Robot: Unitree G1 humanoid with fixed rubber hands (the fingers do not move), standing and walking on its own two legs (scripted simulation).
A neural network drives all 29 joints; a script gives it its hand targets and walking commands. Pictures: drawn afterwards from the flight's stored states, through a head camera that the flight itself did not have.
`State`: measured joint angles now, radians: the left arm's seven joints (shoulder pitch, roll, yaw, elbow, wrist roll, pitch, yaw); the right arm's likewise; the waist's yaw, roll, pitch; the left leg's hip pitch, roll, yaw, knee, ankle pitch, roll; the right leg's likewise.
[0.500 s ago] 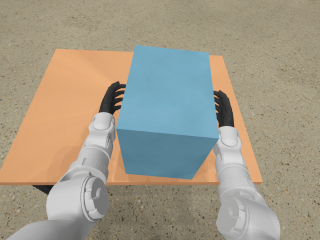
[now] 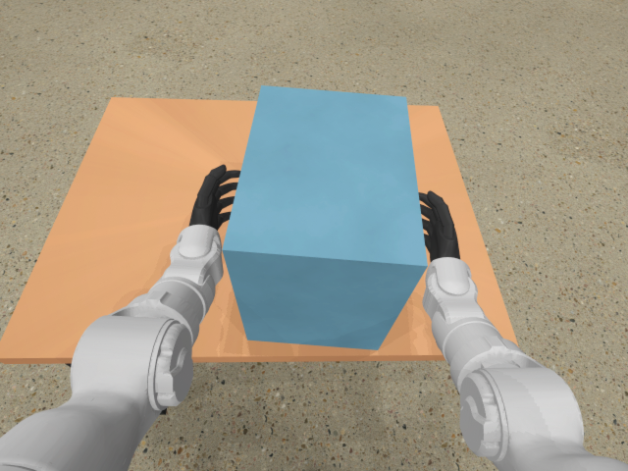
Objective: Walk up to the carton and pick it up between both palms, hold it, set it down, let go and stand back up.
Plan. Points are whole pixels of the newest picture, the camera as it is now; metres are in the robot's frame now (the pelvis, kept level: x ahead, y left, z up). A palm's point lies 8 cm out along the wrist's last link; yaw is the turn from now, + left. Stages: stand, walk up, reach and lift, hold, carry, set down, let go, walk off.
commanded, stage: set down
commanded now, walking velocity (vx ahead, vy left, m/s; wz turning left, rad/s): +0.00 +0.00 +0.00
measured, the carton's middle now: (322, 224) +0.46 -0.04 +0.01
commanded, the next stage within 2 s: none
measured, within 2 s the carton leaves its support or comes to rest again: neither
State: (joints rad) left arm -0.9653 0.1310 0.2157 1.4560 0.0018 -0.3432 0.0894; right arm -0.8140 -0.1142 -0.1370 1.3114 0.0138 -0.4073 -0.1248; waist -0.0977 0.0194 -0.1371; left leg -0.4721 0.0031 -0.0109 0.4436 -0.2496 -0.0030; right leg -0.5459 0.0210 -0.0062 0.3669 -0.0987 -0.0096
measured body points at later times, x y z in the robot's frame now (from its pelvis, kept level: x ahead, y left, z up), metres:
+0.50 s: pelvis -0.04 -0.01 +0.00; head +0.00 -0.01 +0.45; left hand +0.39 +0.13 +0.04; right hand +0.34 -0.21 +0.02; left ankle -0.04 +0.12 -0.74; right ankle +0.03 -0.11 -0.74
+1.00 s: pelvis -0.03 +0.00 +0.00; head -0.03 +0.00 +0.45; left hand +0.33 +0.19 +0.03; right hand +0.29 -0.19 +0.01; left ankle -0.04 +0.12 -0.74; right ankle +0.03 -0.11 -0.74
